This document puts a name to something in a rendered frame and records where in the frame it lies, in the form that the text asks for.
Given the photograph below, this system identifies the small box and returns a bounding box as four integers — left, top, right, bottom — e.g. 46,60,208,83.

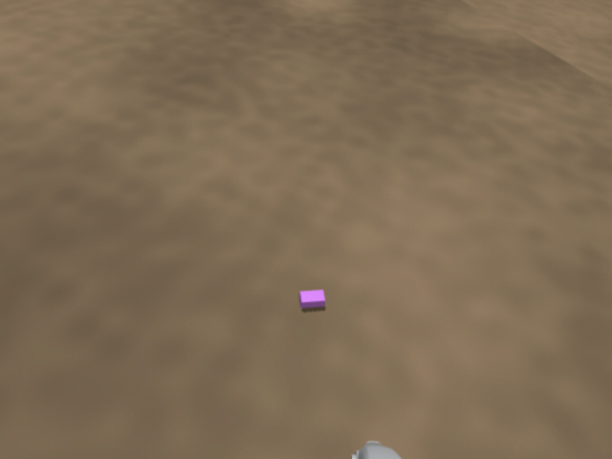
299,290,325,308

